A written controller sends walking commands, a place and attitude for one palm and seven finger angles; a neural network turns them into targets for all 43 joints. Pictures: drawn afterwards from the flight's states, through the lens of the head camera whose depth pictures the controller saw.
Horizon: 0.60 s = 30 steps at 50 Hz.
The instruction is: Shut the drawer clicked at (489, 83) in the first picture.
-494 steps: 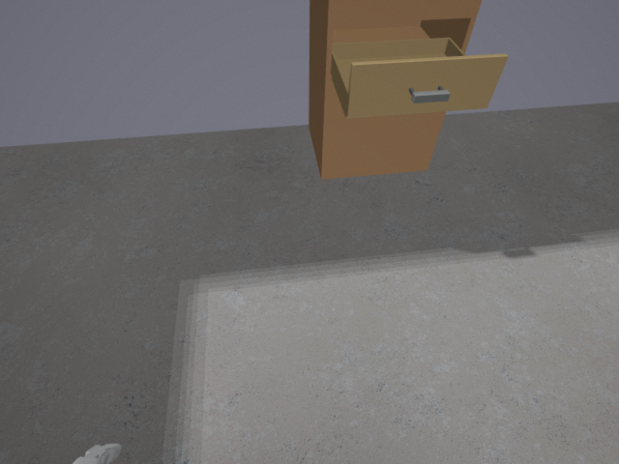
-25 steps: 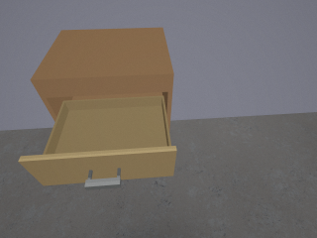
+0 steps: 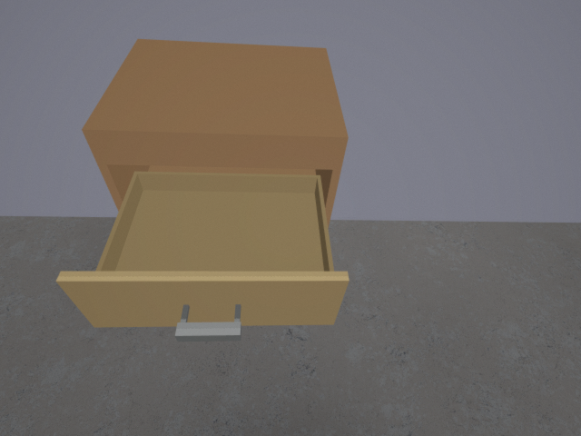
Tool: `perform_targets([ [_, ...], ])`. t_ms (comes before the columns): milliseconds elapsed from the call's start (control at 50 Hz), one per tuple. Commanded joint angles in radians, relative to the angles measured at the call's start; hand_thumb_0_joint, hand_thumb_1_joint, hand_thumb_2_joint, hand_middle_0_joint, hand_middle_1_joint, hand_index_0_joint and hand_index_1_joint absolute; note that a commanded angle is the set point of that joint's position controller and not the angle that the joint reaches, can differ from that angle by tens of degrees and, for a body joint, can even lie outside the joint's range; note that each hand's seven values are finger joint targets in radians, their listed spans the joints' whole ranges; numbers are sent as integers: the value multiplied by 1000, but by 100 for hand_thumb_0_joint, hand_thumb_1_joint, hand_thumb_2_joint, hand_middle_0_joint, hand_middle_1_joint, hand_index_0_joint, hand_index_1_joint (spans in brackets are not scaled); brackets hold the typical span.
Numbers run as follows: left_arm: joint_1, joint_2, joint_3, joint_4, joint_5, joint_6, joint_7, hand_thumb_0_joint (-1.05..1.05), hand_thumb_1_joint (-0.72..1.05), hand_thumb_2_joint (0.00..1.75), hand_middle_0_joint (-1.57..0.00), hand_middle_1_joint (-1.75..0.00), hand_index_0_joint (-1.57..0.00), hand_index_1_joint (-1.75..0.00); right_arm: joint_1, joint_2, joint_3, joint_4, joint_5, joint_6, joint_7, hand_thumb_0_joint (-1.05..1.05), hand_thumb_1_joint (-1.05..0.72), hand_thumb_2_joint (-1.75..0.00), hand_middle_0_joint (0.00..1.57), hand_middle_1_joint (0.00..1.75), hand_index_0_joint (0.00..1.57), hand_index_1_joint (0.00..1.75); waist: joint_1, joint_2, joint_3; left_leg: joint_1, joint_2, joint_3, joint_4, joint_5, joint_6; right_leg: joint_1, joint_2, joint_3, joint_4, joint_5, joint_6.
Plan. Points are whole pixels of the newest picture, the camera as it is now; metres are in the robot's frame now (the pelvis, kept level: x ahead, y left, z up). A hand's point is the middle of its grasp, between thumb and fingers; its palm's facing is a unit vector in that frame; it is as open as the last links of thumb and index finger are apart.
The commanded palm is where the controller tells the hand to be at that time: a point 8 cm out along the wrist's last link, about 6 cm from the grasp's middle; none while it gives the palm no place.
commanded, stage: shuffle to correct the standing spot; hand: left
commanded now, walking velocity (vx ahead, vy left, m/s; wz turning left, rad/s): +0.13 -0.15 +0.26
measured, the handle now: (210, 320) +0.34 +0.16 -0.15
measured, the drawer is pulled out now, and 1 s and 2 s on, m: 0.30 0.30 0.30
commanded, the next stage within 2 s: come to a stop and stand still in 0.16 s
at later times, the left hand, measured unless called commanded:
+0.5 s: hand out of the picture +0.02 +0.10 -0.18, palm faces +0.09 -0.98 -0.15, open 7.4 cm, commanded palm none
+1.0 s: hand out of the picture +0.01 +0.15 -0.17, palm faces +0.05 -0.98 -0.21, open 7.4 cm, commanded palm none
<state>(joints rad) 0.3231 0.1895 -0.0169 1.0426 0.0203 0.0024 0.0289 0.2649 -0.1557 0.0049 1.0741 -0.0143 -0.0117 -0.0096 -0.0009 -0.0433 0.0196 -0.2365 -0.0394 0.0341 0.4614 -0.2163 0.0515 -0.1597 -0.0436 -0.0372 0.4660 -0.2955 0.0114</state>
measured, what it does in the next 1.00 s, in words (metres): stands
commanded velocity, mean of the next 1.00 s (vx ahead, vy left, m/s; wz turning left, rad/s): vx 0.01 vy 0.00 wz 0.05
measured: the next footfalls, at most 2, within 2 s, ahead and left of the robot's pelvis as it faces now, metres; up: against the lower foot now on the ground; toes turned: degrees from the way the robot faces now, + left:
none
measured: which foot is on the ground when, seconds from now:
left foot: down 0.00-1.00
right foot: down 0.00-1.00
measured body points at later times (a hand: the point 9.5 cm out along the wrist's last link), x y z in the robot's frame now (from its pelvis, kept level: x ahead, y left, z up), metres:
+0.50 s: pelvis +0.04 -0.05 -0.01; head +0.05 -0.04 +0.44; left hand +0.01 +0.16 -0.17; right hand +0.08 -0.28 -0.16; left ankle +0.02 +0.09 -0.74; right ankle -0.03 -0.13 -0.74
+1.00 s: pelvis +0.00 -0.04 +0.00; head +0.02 -0.03 +0.45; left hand +0.01 +0.20 -0.15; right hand +0.03 -0.27 -0.15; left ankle +0.02 +0.09 -0.74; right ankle -0.03 -0.13 -0.74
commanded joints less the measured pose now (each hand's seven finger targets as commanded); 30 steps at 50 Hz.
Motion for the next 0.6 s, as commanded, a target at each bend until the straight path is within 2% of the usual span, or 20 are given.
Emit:
perform_targets([
  [0,94,65,10,-30,10,-19,-1,0,90,90,-20,-30,-20,-30,41,-154,-35,-36,2,-7,-1,0,-90,-90,20,30,20,30,8,103,81,-42,190,-281,-252,-305,47,-88,-7,-20,-20,-72,-37],
  [40,105,59,9,-27,10,-23,0,0,90,90,-20,-30,-20,-30,48,-149,-36,-32,1,-8,-1,0,-90,-90,20,30,20,30,7,91,73,-39,187,-278,-225,-262,53,-83,-13,-23,-25,-57,-39],
  [120,122,59,11,-23,4,-32,2,0,90,90,-20,-30,-20,-30,68,-129,-35,-23,3,-18,-4,0,-90,-90,20,30,20,30,3,76,23,3,169,-241,-136,-30,57,-53,-28,-26,-20,33,-43],
  [200,136,67,18,-15,-1,-36,5,0,90,90,-20,-30,-20,-30,72,-98,-32,-13,5,-21,-9,0,-90,-90,20,30,20,30,2,17,-3,-1,131,-167,-16,171,50,3,-56,-10,-29,153,-56],
  [240,142,63,20,-11,-3,-36,8,0,90,90,-20,-30,-20,-30,74,-92,-30,-3,4,-21,-13,0,-90,-90,20,30,20,30,-1,-6,-10,9,119,-135,30,223,41,17,-65,-2,-18,229,-66],
  [280,146,63,22,-10,-6,-37,12,0,90,90,-20,-30,-20,-30,62,-76,-21,4,6,-20,-15,0,-90,-90,20,30,20,30,4,-23,4,-14,96,-103,67,230,25,49,-89,22,-27,368,-68],
  [320,137,77,29,-11,-10,-37,16,0,90,90,-20,-30,-20,-30,46,-66,-16,2,6,-16,-18,0,-90,-90,20,30,20,30,6,-17,27,-31,79,-77,86,232,2,68,-113,45,-12,577,-71],
  [360,130,87,33,-14,-14,-39,21,0,90,90,-20,-30,-20,-30,38,-63,-11,3,10,-11,-21,0,-90,-90,20,30,20,30,4,-32,16,-27,77,-62,85,231,-15,101,-134,48,-2,762,-64],
  [400,118,100,36,-20,-17,-37,23,0,90,90,-20,-30,-20,-30,29,-72,-10,0,13,-6,-24,0,-90,-90,20,30,20,30,6,-21,17,-9,78,-55,72,254,-21,110,-140,45,10,868,-52],
  [480,100,108,44,-40,-15,-28,28,0,90,90,-20,-30,-20,-30,-2,-91,-16,-21,15,5,-26,0,-90,-90,20,30,20,30,13,-23,-16,22,90,-50,75,280,-29,115,-151,57,6,824,-55],
  [540,60,108,45,-59,-13,-17,29,0,90,90,-20,-30,-20,-30,-21,-105,-20,-35,13,9,-26,0,-90,-90,20,30,20,30,13,26,-5,53,107,-68,55,355,-26,68,-136,55,-1,654,-65],
  [580,46,105,45,-67,-12,-14,27,0,90,90,-20,-30,-20,-30,-28,-111,-22,-45,12,11,-24,0,-90,-90,20,30,20,30,12,13,-15,69,115,-79,48,351,-24,57,-128,57,-22,556,-65],
])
